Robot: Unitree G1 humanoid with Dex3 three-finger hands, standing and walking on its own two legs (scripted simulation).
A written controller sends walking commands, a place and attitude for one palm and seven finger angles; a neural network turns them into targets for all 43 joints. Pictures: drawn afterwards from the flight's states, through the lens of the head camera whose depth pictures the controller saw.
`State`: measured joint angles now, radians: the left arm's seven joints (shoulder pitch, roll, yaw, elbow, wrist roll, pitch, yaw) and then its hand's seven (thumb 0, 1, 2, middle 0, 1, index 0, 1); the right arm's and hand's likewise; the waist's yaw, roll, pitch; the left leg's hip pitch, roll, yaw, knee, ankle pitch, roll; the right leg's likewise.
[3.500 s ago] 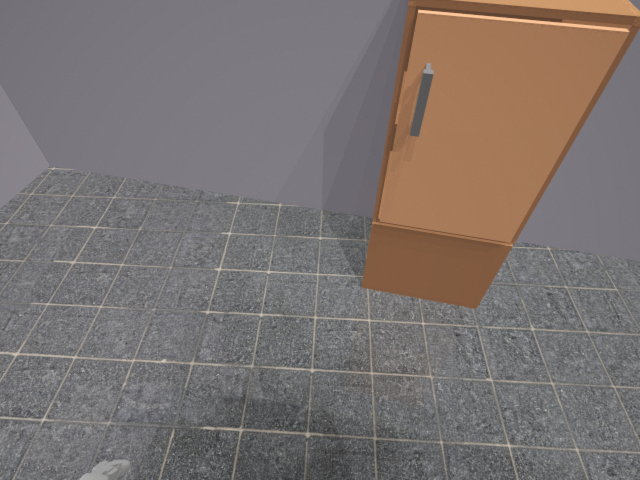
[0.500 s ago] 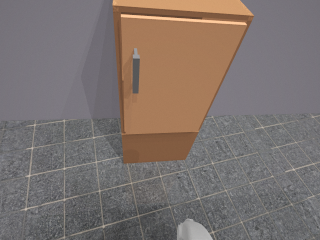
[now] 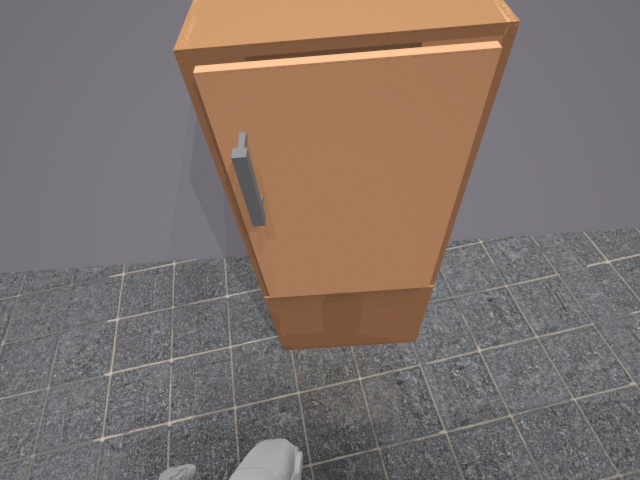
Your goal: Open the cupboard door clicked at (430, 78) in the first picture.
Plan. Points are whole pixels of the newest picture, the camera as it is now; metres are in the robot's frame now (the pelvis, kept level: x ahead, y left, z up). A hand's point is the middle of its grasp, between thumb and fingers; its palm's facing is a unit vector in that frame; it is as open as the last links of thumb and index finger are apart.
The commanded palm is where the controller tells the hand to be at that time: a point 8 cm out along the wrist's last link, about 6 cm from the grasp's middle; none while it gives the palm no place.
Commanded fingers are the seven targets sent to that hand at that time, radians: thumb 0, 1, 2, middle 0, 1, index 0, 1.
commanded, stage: come to a stop and stand still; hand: left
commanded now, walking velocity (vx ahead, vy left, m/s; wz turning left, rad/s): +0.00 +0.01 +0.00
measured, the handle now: (251, 181) +0.52 +0.15 +0.05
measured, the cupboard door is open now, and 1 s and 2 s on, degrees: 0 0 0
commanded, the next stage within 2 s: look again from close up in 1.20 s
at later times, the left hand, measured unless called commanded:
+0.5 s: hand out of the picture -0.08 +0.26 -0.18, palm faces +0.08 -0.98 -0.19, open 7.4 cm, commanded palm none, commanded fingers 0.00 0.90 0.90 -0.20 -0.30 -0.20 -0.30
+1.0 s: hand out of the picture -0.13 +0.22 -0.17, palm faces +0.03 -0.99 -0.16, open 7.3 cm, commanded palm none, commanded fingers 0.00 0.90 0.90 -0.20 -0.30 -0.20 -0.30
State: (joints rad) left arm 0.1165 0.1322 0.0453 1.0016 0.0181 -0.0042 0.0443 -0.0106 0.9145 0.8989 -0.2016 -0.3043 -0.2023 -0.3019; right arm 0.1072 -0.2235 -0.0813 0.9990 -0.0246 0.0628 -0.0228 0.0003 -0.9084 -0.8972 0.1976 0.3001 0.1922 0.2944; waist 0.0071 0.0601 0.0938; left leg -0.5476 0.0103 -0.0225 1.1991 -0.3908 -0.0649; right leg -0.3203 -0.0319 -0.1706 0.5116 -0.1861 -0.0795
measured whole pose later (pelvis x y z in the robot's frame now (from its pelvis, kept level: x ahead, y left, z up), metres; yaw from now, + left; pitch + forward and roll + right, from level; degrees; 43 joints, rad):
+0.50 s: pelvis -0.06 +0.07 +0.01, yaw +0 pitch -1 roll +0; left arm 0.30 0.20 0.05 1.09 0.02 0.05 0.02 0.00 0.91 0.90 -0.20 -0.30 -0.20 -0.30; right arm 0.25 -0.15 -0.01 1.08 -0.02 0.02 -0.03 0.00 -0.92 -0.90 0.20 0.30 0.20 0.30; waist 0.04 -0.05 0.02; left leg -0.16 -0.01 0.07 0.43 -0.25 0.04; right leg -0.32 -0.04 -0.01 0.78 -0.40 0.03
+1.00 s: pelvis -0.12 +0.06 +0.01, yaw -1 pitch -2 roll +0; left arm 0.30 0.12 0.01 1.14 0.01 0.01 0.03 0.00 0.91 0.90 -0.20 -0.30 -0.20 -0.30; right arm 0.35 -0.11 -0.01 1.17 -0.02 0.02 -0.02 0.00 -0.91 -0.90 0.20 0.30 0.20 0.30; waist -0.01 0.00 0.02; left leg -0.22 0.01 0.07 0.41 -0.16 0.02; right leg -0.18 -0.01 -0.04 0.43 -0.22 -0.01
